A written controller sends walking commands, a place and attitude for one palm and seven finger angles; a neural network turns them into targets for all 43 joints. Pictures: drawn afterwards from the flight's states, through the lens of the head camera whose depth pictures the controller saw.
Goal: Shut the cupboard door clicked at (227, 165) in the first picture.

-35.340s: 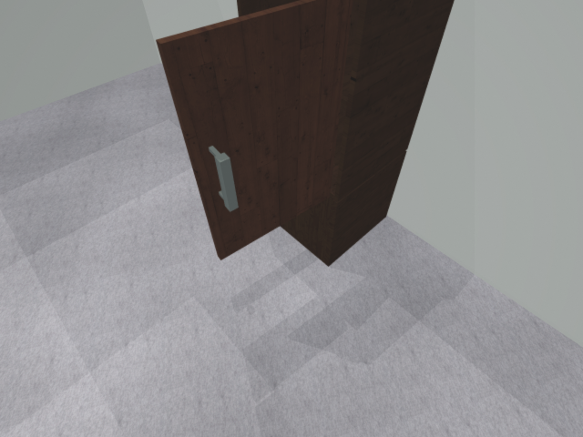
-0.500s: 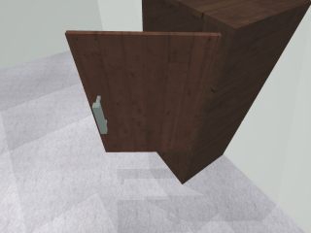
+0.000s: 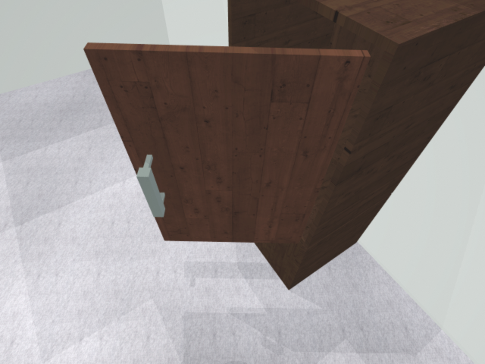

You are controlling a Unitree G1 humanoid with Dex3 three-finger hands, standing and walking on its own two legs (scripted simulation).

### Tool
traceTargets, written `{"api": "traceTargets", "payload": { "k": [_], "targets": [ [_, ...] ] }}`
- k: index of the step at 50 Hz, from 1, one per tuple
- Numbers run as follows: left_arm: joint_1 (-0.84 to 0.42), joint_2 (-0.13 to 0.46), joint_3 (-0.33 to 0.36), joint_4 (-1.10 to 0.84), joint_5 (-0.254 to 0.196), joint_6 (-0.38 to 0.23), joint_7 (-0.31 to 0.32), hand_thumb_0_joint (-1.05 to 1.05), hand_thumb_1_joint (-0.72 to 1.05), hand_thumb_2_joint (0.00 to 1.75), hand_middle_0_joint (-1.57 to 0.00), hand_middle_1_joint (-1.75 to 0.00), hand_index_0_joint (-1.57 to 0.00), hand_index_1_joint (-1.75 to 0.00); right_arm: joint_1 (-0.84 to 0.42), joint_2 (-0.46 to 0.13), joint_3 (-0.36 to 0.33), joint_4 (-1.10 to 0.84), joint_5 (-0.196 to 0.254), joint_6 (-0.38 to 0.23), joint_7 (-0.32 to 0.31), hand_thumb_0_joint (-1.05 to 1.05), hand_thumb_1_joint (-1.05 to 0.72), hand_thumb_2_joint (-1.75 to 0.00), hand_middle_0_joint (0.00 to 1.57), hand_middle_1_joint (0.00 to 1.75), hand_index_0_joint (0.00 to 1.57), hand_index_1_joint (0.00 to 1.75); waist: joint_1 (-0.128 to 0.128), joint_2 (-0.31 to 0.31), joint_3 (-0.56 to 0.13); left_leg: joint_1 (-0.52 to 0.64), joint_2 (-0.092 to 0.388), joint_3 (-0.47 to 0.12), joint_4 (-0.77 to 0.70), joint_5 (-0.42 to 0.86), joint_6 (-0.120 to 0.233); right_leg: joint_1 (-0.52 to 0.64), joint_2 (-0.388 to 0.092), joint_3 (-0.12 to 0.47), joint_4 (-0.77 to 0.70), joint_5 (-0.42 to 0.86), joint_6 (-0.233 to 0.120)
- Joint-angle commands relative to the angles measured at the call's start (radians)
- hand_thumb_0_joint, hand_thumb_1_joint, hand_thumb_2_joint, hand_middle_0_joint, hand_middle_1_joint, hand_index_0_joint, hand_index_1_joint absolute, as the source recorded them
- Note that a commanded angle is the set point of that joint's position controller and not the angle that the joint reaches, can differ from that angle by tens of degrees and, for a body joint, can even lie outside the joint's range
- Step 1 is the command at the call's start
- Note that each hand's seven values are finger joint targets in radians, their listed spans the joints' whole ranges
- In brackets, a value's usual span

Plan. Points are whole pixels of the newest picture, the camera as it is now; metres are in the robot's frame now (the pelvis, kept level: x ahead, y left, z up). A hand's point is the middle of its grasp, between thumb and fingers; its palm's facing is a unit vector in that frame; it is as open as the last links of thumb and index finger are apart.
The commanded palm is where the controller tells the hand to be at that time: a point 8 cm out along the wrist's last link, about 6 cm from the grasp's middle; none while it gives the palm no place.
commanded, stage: come to a stop and stand still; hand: left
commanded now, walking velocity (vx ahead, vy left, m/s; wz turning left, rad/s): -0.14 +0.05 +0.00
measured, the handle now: (154, 186) +0.45 +0.22 -0.03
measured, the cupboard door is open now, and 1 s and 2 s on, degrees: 56 56 56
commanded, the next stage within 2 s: look again from close up in 0.94 s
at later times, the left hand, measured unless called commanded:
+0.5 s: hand out of the picture +0.02 +0.21 -0.17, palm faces +0.03 -0.97 -0.25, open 7.4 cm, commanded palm none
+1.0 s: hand out of the picture -0.08 +0.21 -0.16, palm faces +0.04 -0.98 -0.21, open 7.4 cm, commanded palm none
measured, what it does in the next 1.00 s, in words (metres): shifts its weight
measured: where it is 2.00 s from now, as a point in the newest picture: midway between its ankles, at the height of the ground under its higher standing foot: outside the picture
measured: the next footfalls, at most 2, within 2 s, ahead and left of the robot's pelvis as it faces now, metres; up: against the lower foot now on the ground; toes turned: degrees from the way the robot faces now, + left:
none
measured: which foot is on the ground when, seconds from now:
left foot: down 0.00-1.00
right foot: down 0.00-1.00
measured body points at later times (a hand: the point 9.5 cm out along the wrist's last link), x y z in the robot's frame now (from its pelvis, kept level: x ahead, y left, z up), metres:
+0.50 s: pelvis -0.03 +0.02 +0.00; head -0.02 +0.02 +0.45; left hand +0.02 +0.26 -0.15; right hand +0.06 -0.21 -0.15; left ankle -0.01 +0.12 -0.73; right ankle -0.02 -0.11 -0.73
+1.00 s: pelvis -0.05 +0.02 +0.01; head -0.05 +0.02 +0.46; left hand -0.08 +0.26 -0.14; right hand -0.04 -0.21 -0.15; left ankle -0.01 +0.12 -0.73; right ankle -0.02 -0.11 -0.73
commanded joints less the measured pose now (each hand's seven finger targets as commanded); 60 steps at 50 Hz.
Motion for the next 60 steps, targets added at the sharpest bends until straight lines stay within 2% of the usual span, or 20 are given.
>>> {"api": "traceTargets", "payload": {
  "k": [1, 2, 6, 9, 10, 12, 14, 16, 17, 18, 19, 20, 21, 22, 24, 26, 29, 35, 41, 60],
  "targets": [
    [0.143, 0.146, 0.017, -0.005, 0.004, -0.029, 0.009, 0.0, 0.9, 0.9, -0.2, -0.3, -0.2, -0.3, 0.037, -0.096, -0.032, -0.051, 0.016, 0.01, -0.001, 0.0, -0.9, -0.9, 0.2, 0.3, 0.2, 0.3, 0.017, -0.132, -0.132, -0.082, 0.037, -0.013, -0.01, 0.072, -0.005, 0.184, -0.249, 0.202, -0.157, 0.826, -0.093],
    [0.103, 0.153, 0.014, -0.021, 0.004, -0.026, 0.005, 0.0, 0.9, 0.9, -0.2, -0.3, -0.2, -0.3, 0.042, -0.086, -0.038, -0.044, 0.016, 0.015, 0.001, 0.0, -0.9, -0.9, 0.2, 0.3, 0.2, 0.3, 0.005, -0.083, -0.109, -0.054, 0.022, -0.01, -0.001, 0.011, -0.008, 0.131, -0.26, 0.173, -0.154, 0.837, -0.128],
    [0.073, 0.13, 0.02, -0.042, 0.012, -0.017, 0.021, 0.0, 0.9, 0.9, -0.2, -0.3, -0.2, -0.3, 0.022, -0.065, -0.038, -0.037, 0.007, 0.032, 0.0, 0.0, -0.9, -0.9, 0.2, 0.3, 0.2, 0.3, 0.023, -0.199, -0.065, -0.123, 0.034, 0.006, 0.037, -0.037, -0.015, 0.178, -0.231, 0.158, -0.12, 1.022, -0.131],
    [0.051, 0.14, 0.032, -0.064, 0.012, -0.004, 0.026, 0.0, 0.9, 0.9, -0.2, -0.3, -0.2, -0.3, 0.015, -0.072, -0.042, -0.043, 0.006, 0.035, -0.001, 0.0, -0.9, -0.9, 0.2, 0.3, 0.2, 0.3, 0.021, -0.126, -0.088, -0.086, 0.042, 0.017, -0.037, 0.08, -0.018, 0.178, -0.22, 0.153, -0.08, 0.967, -0.133],
    [0.028, 0.147, 0.036, -0.078, 0.009, 0.001, 0.025, 0.0, 0.9, 0.9, -0.2, -0.3, -0.2, -0.3, 0.024, -0.082, -0.045, -0.044, 0.005, 0.035, 0.0, 0.0, -0.9, -0.9, 0.2, 0.3, 0.2, 0.3, 0.012, -0.095, -0.103, -0.027, 0.056, 0.013, -0.074, 0.267, -0.014, 0.145, -0.193, 0.125, -0.06, 0.885, -0.11],
    [-0.012, 0.131, 0.037, -0.11, 0.004, 0.01, 0.021, 0.0, 0.9, 0.9, -0.2, -0.3, -0.2, -0.3, 0.033, -0.13, -0.055, -0.046, -0.004, 0.03, -0.001, 0.0, -0.9, -0.9, 0.2, 0.3, 0.2, 0.3, 0.005, 0.11, -0.129, 0.121, 0.139, -0.046, -0.09, 0.714, 0.021, 0.026, -0.096, 0.048, 0.0, 0.557, -0.043],
    [-0.04, 0.095, 0.029, -0.122, 0.004, 0.017, 0.022, 0.0, 0.9, 0.9, -0.2, -0.3, -0.2, -0.3, 0.016, -0.145, -0.052, -0.052, -0.005, 0.025, -0.004, 0.0, -0.9, -0.9, 0.2, 0.3, 0.2, 0.3, 0.014, 0.25, -0.099, 0.098, 0.215, -0.126, -0.157, 0.897, 0.104, 0.005, -0.025, 0.009, 0.033, 0.1, -0.005],
    [-0.026, 0.081, 0.026, -0.112, 0.004, 0.023, 0.015, 0.0, 0.9, 0.9, -0.2, -0.3, -0.2, -0.3, -0.036, -0.148, -0.053, -0.077, -0.008, 0.023, -0.004, 0.0, -0.9, -0.9, 0.2, 0.3, 0.2, 0.3, 0.03, 0.188, -0.076, 0.062, 0.217, -0.131, -0.173, 0.75, 0.121, 0.012, -0.018, 0.022, -0.021, -0.023, -0.006],
    [0.077, 0.117, 0.014, -0.06, 0.001, -0.001, 0.042, 0.0, 0.9, 0.9, -0.2, -0.3, -0.2, -0.3, -0.109, -0.212, -0.067, -0.149, 0.018, 0.017, 0.006, 0.0, -0.9, -0.9, 0.2, 0.3, 0.2, 0.3, 0.046, 0.227, -0.089, 0.077, 0.198, -0.08, 0.08, 0.885, 0.053, -0.031, -0.074, 0.097, -0.184, 0.218, -0.021],
    [0.105, 0.178, 0.031, -0.069, 0.014, -0.026, 0.034, 0.0, 0.9, 0.9, -0.2, -0.3, -0.2, -0.3, -0.11, -0.163, -0.054, -0.189, 0.015, 0.012, 0.018, 0.0, -0.9, -0.9, 0.2, 0.3, 0.2, 0.3, 0.052, 0.099, -0.125, -0.037, 0.097, -0.021, 0.187, 0.635, 0.005, 0.129, -0.145, 0.136, -0.193, 0.724, -0.051],
    [0.06, 0.206, 0.042, -0.105, 0.015, -0.026, 0.024, 0.0, 0.9, 0.9, -0.2, -0.3, -0.2, -0.3, -0.039, -0.094, -0.058, -0.195, 0.015, 0.015, 0.021, 0.0, -0.9, -0.9, 0.2, 0.3, 0.2, 0.3, 0.007, -0.052, -0.175, -0.126, 0.029, 0.0, 0.175, 0.116, -0.015, 0.196, -0.257, 0.235, -0.131, 0.955, -0.129],
    [0.012, 0.172, 0.023, -0.112, 0.018, -0.029, 0.025, 0.0, 0.9, 0.9, -0.2, -0.3, -0.2, -0.3, -0.02, -0.09, -0.057, -0.188, 0.01, 0.027, 0.018, 0.0, -0.9, -0.9, 0.2, 0.3, 0.2, 0.3, -0.011, -0.096, -0.177, -0.125, 0.03, -0.021, 0.096, -0.071, -0.014, 0.19, -0.265, 0.192, -0.118, 0.922, -0.155],
    [-0.026, 0.155, 0.017, -0.127, 0.02, -0.024, 0.027, 0.0, 0.9, 0.9, -0.2, -0.3, -0.2, -0.3, -0.004, -0.095, -0.058, -0.186, 0.008, 0.029, 0.02, 0.0, -0.9, -0.9, 0.2, 0.3, 0.2, 0.3, -0.028, -0.152, -0.188, -0.076, 0.028, -0.017, -0.01, -0.011, -0.01, 0.174, -0.212, 0.137, -0.097, 0.798, -0.129],
    [-0.053, 0.149, 0.016, -0.148, 0.016, -0.014, 0.025, 0.0, 0.9, 0.9, -0.2, -0.3, -0.2, -0.3, 0.009, -0.109, -0.061, -0.183, 0.008, 0.028, 0.024, 0.0, -0.9, -0.9, 0.2, 0.3, 0.2, 0.3, -0.036, -0.12, -0.179, 0.002, 0.03, -0.017, -0.084, 0.116, -0.007, 0.099, -0.172, 0.111, -0.089, 0.569, -0.091],
    [-0.065, 0.132, 0.017, -0.166, 0.007, -0.001, 0.021, 0.0, 0.9, 0.9, -0.2, -0.3, -0.2, -0.3, 0.003, -0.164, -0.066, -0.184, -0.004, 0.018, 0.024, 0.0, -0.9, -0.9, 0.2, 0.3, 0.2, 0.3, -0.02, 0.054, -0.117, 0.003, 0.119, -0.107, -0.111, 0.317, 0.027, -0.003, -0.062, 0.054, -0.087, 0.179, -0.032],
    [-0.053, 0.122, 0.013, -0.164, 0.014, 0.017, 0.015, 0.0, 0.9, 0.9, -0.2, -0.3, -0.2, -0.3, -0.064, -0.168, -0.062, -0.207, -0.007, 0.025, 0.027, 0.0, -0.9, -0.9, 0.2, 0.3, 0.2, 0.3, 0.003, 0.131, 0.035, -0.146, 0.129, -0.165, -0.231, 0.019, 0.047, -0.034, -0.028, 0.044, -0.129, -0.044, -0.02],
    [-0.005, 0.121, 0.009, -0.153, 0.02, 0.016, 0.005, 0.0, 0.9, 0.9, -0.2, -0.3, -0.2, -0.3, -0.066, -0.178, -0.061, -0.219, -0.009, 0.027, 0.03, 0.0, -0.9, -0.9, 0.2, 0.3, 0.2, 0.3, 0.014, 0.067, 0.082, -0.226, 0.111, -0.178, -0.297, -0.181, 0.046, -0.019, -0.024, 0.05, -0.147, -0.046, -0.025],
    [0.037, 0.123, 0.01, -0.151, 0.018, 0.009, -0.001, 0.0, 0.9, 0.9, -0.2, -0.3, -0.2, -0.3, -0.027, -0.185, -0.061, -0.202, -0.012, 0.025, 0.032, 0.0, -0.9, -0.9, 0.2, 0.3, 0.2, 0.3, 0.007, 0.048, -0.015, -0.158, 0.101, -0.167, -0.305, -0.196, 0.045, -0.026, -0.032, 0.07, -0.182, -0.089, -0.023],
    [0.045, 0.128, 0.004, -0.128, 0.012, -0.007, -0.003, 0.0, 0.9, 0.9, -0.2, -0.3, -0.2, -0.3, 0.015, -0.169, -0.051, -0.16, -0.007, 0.019, 0.031, 0.0, -0.9, -0.9, 0.2, 0.3, 0.2, 0.3, -0.008, 0.007, -0.027, -0.088, 0.077, -0.143, -0.259, -0.085, 0.036, -0.078, -0.06, 0.133, -0.253, -0.122, -0.036],
    [0.062, 0.105, -0.012, -0.045, 0.004, -0.023, 0.003, 0.0, 0.9, 0.9, -0.2, -0.3, -0.2, -0.3, 0.056, -0.132, -0.027, -0.038, 0.003, -0.002, 0.023, 0.0, -0.9, -0.9, 0.2, 0.3, 0.2, 0.3, -0.001, 0.016, -0.025, -0.038, 0.081, -0.099, -0.244, 0.126, 0.018, -0.006, -0.073, 0.127, -0.267, 0.066, -0.031]
  ]
}}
